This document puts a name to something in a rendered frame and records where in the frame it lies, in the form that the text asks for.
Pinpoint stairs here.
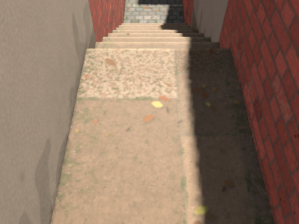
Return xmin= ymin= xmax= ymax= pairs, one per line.
xmin=94 ymin=23 xmax=221 ymax=49

